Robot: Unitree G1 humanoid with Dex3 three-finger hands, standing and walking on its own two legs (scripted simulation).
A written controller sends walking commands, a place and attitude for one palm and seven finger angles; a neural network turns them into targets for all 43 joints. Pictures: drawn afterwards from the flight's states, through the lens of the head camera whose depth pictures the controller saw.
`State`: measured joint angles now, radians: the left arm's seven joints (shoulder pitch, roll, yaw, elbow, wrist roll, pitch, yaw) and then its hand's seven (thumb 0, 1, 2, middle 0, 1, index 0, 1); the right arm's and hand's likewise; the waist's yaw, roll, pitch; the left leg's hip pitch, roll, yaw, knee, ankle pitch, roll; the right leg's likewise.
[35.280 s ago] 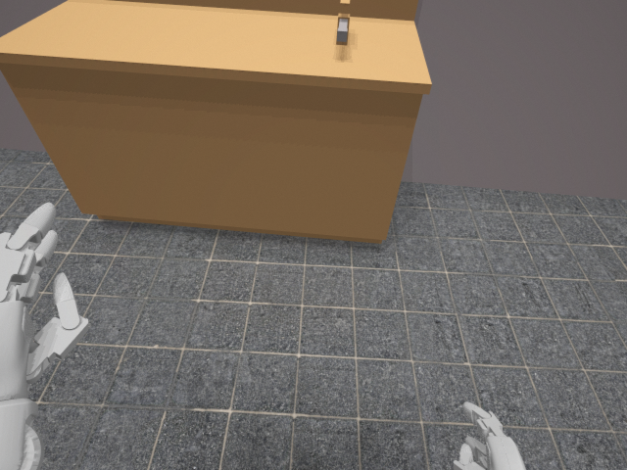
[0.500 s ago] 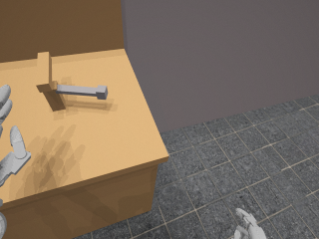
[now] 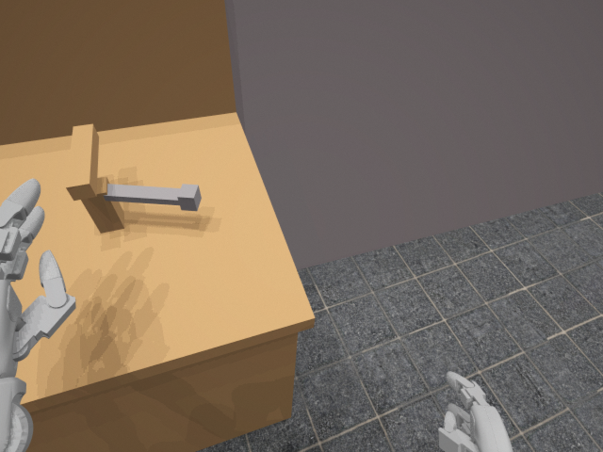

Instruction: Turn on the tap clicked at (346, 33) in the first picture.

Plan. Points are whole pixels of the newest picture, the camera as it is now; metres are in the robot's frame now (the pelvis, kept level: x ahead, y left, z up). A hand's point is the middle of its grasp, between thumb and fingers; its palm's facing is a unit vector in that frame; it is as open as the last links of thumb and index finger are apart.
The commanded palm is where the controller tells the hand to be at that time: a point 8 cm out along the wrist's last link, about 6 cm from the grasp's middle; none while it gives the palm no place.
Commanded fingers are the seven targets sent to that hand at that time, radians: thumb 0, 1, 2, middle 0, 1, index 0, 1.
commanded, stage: come to a stop and stand still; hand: left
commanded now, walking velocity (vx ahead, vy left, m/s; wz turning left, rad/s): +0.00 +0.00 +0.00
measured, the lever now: (189, 197) +0.44 +0.20 +0.08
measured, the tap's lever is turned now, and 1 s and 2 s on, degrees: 69 69 69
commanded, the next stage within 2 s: look again from close up in 0.26 s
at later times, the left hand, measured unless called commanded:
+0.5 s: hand (23, 267) +0.24 +0.28 +0.18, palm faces +0.47 -0.80 -0.37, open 7.4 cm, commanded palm +0.15 +0.28 +0.17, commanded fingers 0.00 0.90 0.90 -0.20 -0.30 -0.20 -0.30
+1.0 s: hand out of the picture +0.22 +0.30 +0.19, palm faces +0.47 -0.83 -0.30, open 7.4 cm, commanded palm +0.13 +0.30 +0.17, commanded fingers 0.00 0.90 0.90 -0.20 -0.30 -0.20 -0.30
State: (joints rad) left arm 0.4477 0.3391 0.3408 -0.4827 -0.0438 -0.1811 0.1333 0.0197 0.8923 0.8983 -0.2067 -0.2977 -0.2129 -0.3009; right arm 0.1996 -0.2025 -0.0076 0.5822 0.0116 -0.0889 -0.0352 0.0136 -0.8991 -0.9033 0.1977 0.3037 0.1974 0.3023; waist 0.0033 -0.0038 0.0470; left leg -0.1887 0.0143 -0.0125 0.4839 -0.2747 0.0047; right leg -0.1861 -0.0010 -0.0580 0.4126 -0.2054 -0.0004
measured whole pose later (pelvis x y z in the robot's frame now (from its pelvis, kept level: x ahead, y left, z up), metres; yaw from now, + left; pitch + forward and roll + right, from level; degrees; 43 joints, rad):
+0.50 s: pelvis -0.01 +0.01 +0.00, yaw -1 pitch -1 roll -1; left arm 0.22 0.41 0.44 -0.31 -0.04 -0.23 0.11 0.02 0.89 0.90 -0.21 -0.30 -0.21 -0.30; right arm 0.19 -0.20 0.01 0.59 0.00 -0.13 0.00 0.01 -0.90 -0.90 0.20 0.30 0.20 0.30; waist 0.05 -0.01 0.08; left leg -0.21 0.01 0.02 0.49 -0.26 0.01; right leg -0.22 -0.01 -0.03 0.43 -0.18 0.01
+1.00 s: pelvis -0.04 +0.03 +0.00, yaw -2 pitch -2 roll -1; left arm 0.13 0.40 0.42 -0.28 -0.02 -0.28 0.08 0.02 0.89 0.90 -0.21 -0.30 -0.21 -0.30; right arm 0.20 -0.18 0.02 0.60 0.00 -0.18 0.00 0.02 -0.90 -0.90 0.20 0.30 0.20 0.30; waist 0.06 -0.04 0.07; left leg -0.24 -0.02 0.04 0.52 -0.24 0.04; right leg -0.26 -0.03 0.00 0.47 -0.17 0.01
